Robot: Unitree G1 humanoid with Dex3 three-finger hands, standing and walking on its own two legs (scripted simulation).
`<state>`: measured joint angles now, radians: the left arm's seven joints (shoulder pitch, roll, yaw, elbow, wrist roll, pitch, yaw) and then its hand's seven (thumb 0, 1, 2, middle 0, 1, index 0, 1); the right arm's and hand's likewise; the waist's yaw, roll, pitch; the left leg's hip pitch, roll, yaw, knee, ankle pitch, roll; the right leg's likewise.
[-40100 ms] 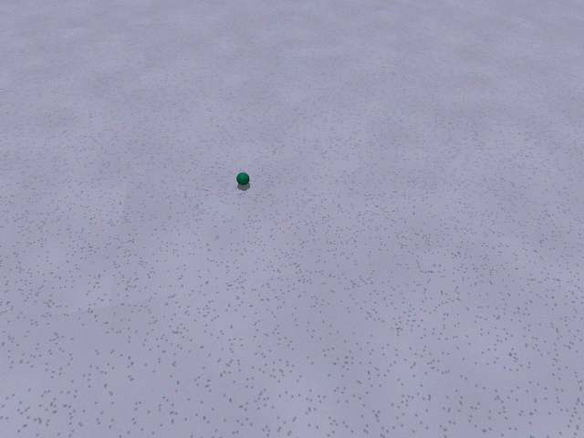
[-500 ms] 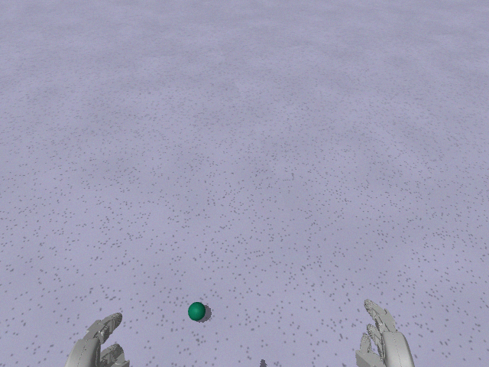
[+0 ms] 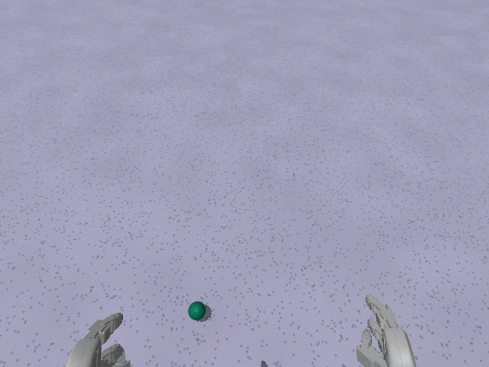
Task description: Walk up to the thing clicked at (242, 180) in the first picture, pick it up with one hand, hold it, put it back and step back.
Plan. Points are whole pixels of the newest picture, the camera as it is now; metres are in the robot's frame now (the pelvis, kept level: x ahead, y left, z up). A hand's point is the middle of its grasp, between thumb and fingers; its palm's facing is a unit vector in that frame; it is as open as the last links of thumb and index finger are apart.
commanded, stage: home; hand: left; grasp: from above
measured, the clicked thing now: (196, 310) +0.47 +0.15 -0.68
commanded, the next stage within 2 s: stand in 0.78 s
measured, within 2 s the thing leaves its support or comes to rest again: neither
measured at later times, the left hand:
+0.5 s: hand out of the picture +0.16 +0.18 -0.04, palm faces +0.05 -0.98 -0.20, open 7.4 cm
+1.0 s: hand out of the picture +0.16 +0.20 -0.08, palm faces +0.01 -0.95 -0.32, open 7.4 cm
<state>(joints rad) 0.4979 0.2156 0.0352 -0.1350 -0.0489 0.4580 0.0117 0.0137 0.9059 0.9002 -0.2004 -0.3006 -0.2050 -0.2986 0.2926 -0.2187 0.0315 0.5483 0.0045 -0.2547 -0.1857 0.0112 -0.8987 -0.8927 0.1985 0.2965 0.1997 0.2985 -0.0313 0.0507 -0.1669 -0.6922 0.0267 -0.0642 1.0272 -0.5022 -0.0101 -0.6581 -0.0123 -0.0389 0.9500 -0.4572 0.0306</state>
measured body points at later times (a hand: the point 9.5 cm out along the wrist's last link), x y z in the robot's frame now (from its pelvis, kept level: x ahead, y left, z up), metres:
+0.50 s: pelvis +0.00 +0.00 +0.00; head +0.01 +0.01 +0.45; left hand +0.16 +0.24 -0.03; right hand +0.16 -0.24 -0.06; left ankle +0.01 +0.12 -0.68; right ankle +0.01 -0.14 -0.68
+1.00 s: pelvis -0.01 +0.00 +0.01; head +0.02 +0.00 +0.46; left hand +0.16 +0.25 -0.05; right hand +0.15 -0.25 -0.09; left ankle +0.01 +0.12 -0.68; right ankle +0.01 -0.14 -0.68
